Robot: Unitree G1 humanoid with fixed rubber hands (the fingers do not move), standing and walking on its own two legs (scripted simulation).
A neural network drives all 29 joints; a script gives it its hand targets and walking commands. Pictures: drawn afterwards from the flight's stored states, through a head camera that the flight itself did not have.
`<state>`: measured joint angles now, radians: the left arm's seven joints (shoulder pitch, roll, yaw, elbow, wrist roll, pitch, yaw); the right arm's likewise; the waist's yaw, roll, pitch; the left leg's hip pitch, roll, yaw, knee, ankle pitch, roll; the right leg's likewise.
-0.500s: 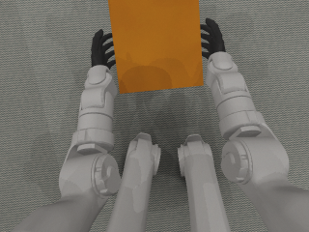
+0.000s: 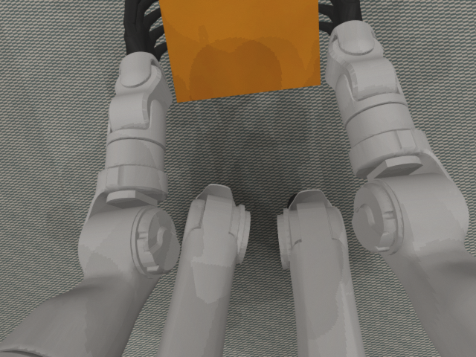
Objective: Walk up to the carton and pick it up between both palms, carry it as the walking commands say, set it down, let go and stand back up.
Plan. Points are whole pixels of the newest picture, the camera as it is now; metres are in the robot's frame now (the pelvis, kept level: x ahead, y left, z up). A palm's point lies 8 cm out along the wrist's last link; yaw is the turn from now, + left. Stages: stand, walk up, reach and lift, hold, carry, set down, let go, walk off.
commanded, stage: set down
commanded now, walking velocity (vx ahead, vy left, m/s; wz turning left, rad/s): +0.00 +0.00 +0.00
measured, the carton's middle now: (240, 26) +0.56 +0.04 -0.23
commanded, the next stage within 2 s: none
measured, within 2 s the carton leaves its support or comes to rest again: rests again in 0.82 s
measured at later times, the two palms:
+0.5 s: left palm (150, 63) +0.50 +0.17 -0.19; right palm (330, 37) +0.53 -0.09 -0.20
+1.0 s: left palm (157, 60) +0.50 +0.17 -0.21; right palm (332, 34) +0.54 -0.10 -0.21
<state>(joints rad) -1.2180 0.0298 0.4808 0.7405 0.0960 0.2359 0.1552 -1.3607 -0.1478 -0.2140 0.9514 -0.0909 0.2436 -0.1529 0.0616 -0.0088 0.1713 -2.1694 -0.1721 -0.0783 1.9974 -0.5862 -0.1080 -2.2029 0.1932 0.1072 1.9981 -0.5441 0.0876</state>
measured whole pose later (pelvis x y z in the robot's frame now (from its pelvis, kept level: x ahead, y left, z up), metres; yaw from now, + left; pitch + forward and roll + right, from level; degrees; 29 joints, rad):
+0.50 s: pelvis -0.02 +0.00 -0.03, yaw +1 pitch +29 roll +0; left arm -1.36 0.13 0.33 0.78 -0.05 0.25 0.20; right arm -1.48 -0.22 -0.18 0.95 0.02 0.25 -0.16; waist 0.05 0.02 0.52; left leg -2.06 -0.16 -0.06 2.15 -0.59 -0.08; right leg -2.07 0.14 0.06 2.14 -0.57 0.08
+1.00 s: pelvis -0.02 -0.01 -0.05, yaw +2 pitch +31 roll +1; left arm -1.40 0.12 0.39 0.87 0.02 0.23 0.18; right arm -1.51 -0.23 -0.19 1.03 -0.01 0.23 -0.16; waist 0.05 0.00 0.47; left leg -2.13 -0.14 -0.05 2.18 -0.60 -0.09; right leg -2.15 0.14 0.05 2.19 -0.57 0.06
